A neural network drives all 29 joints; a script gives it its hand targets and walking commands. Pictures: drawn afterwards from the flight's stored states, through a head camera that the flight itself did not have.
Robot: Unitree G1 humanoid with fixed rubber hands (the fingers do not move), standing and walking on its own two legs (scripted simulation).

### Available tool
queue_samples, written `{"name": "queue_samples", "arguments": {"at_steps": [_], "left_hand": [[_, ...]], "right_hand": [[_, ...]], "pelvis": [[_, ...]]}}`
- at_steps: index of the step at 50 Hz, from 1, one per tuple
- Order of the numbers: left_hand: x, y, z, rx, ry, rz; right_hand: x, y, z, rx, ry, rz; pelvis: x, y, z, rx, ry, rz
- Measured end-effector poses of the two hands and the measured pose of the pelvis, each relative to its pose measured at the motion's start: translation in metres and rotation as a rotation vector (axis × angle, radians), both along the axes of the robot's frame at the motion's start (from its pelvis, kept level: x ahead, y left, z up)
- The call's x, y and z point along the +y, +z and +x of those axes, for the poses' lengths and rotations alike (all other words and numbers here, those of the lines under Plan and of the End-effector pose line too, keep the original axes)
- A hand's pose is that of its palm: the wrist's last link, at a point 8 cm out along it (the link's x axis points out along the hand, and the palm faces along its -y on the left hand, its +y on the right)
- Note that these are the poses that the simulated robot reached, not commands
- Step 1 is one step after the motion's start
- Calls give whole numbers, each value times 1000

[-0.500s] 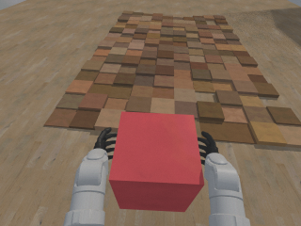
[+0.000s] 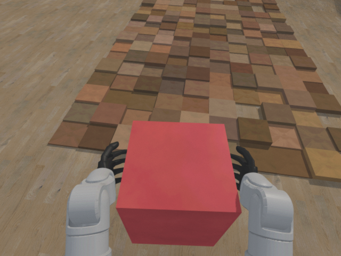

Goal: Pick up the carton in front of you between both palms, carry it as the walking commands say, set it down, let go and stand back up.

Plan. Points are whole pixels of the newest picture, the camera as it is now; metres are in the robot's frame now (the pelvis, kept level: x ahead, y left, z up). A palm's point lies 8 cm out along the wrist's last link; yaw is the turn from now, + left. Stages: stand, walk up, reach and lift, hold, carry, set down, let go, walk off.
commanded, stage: carry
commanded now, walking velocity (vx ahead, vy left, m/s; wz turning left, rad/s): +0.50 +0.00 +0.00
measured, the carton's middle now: (175, 187) +0.28 +0.00 +0.01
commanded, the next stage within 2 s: none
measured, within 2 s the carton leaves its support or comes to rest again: neither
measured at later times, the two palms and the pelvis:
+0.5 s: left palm (125, 82) +0.59 +0.17 +0.09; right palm (220, 88) +0.58 -0.13 +0.09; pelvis +0.31 +0.03 +0.00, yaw -2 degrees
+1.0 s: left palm (141, 16) +0.96 +0.17 +0.15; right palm (213, 20) +0.97 -0.13 +0.15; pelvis +0.63 +0.01 -0.01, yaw -1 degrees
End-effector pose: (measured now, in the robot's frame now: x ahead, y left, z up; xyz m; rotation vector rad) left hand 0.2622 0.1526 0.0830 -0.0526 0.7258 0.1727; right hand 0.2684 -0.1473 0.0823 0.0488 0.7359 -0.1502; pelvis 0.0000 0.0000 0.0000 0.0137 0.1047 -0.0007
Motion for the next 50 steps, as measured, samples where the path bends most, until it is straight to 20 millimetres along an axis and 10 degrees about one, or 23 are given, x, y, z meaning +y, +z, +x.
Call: {"name": "queue_samples", "arguments": {"at_steps": [8, 16, 24, 33, 42, 50], "left_hand": [[33, -13, 117, -51, -8, -30], [27, -12, 212, 41, -87, -27], [21, 4, 315, -51, -72, -14], [4, -19, 436, -16, 0, 15], [3, 30, 550, -112, 55, -7], [13, 69, 701, -194, -27, 42]], "right_hand": [[33, -9, 110, -51, -14, -21], [28, -9, 181, 42, -93, -24], [21, 9, 293, -49, -70, -20], [4, -24, 434, -15, -4, 16], [4, 24, 558, -110, 10, 49], [13, 66, 699, -195, 20, -28]], "pelvis": [[35, -26, 105, -32, -35, 6], [50, 1, 189, -13, -50, -37], [37, -1, 298, -15, -31, -39], [4, -25, 429, -47, 20, -34], [-4, 1, 528, -22, 21, 9], [15, -9, 633, -33, -8, -10]]}}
